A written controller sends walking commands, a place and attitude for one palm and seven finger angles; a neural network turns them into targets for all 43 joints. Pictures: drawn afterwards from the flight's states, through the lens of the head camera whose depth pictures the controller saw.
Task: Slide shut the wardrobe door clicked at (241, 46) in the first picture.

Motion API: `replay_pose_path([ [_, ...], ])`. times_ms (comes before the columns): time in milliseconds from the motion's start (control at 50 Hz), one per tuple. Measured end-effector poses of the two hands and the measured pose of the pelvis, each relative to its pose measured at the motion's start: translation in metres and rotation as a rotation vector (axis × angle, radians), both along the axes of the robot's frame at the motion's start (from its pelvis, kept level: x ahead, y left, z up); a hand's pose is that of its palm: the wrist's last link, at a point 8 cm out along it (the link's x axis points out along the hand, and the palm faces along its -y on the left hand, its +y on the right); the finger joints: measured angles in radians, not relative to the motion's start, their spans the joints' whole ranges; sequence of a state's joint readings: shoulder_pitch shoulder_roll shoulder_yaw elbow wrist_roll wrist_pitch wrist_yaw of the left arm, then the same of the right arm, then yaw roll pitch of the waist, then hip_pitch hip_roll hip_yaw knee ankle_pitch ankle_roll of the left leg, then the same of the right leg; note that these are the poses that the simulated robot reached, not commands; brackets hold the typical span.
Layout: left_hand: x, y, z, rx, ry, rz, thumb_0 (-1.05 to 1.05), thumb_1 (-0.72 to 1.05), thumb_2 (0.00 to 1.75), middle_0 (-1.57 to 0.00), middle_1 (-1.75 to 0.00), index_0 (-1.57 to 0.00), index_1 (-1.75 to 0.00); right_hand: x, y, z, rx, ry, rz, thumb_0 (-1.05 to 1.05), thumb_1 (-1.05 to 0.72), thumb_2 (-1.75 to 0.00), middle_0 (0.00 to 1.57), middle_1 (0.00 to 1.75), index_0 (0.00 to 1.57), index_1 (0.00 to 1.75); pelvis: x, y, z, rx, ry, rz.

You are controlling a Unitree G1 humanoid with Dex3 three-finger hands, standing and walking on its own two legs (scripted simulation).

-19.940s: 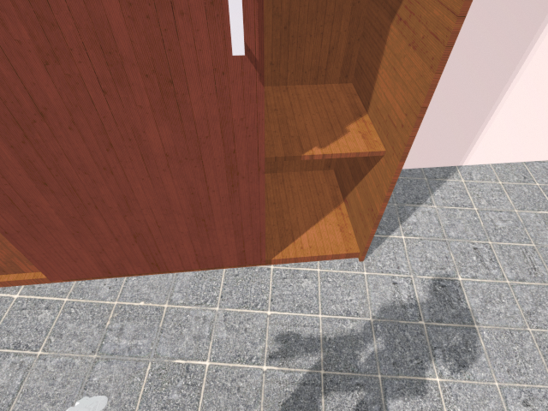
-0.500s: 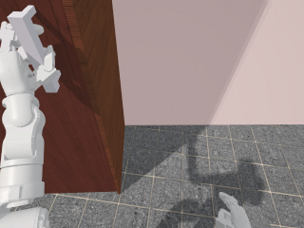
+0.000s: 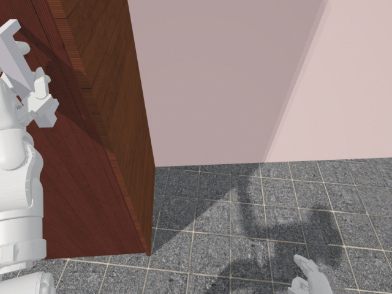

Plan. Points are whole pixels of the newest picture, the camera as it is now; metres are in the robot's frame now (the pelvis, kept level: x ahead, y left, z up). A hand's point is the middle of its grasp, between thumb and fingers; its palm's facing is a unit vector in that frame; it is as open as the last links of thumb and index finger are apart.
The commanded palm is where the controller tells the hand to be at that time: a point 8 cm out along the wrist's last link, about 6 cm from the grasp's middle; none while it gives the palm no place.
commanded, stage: stop walking and hold the door there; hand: left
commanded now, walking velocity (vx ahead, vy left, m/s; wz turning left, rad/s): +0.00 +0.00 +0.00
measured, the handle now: (31, 77) +0.39 +0.31 +0.25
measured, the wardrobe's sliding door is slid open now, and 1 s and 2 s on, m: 0.00 0.00 0.00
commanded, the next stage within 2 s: loosen the grip on the handle in 1.50 s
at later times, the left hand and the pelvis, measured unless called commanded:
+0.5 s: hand (39, 95) +0.35 +0.28 +0.24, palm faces +0.39 -0.92 -0.10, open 6.6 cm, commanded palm +0.32 +0.30 +0.24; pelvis -0.04 +0.05 -0.01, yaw +3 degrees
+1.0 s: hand (40, 94) +0.35 +0.28 +0.25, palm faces +0.31 -0.95 -0.06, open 6.2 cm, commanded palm +0.32 +0.30 +0.24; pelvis -0.05 +0.07 +0.00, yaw +0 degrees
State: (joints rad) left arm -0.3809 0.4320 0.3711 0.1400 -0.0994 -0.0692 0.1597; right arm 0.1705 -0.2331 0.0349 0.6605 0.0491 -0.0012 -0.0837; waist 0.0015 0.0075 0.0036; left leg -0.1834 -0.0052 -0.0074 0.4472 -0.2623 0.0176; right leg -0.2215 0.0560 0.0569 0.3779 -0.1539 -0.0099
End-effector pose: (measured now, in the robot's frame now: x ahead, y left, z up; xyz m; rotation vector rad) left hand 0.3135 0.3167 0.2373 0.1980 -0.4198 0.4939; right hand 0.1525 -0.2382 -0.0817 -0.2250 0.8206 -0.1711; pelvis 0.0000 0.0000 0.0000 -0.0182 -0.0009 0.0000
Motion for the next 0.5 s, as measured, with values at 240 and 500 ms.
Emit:
replay_pose_path([
  [240, -0.001, 0.001, 0.001, 0.014, 0.021, 0.011, -0.11, 0.67, 0.77, -0.46, -1.40, -0.18, -1.33, -0.012, -0.008, -0.003, -0.004, 0.010, -0.018, 0.01, -0.91, -0.90, 0.21, 0.30, 0.20, 0.30, -0.006, -0.002, 0.000, -0.002, 0.001, 0.005],
  [500, 0.002, 0.010, 0.001, 0.018, -0.005, -0.121, -0.10, 0.67, 0.74, -0.46, -1.40, -0.22, -1.35, -0.030, 0.027, -0.016, -0.055, 0.052, 0.003, 0.01, -0.91, -0.90, 0.20, 0.30, 0.20, 0.30, -0.040, 0.048, -0.014, 0.027, -0.006, 0.057],
])
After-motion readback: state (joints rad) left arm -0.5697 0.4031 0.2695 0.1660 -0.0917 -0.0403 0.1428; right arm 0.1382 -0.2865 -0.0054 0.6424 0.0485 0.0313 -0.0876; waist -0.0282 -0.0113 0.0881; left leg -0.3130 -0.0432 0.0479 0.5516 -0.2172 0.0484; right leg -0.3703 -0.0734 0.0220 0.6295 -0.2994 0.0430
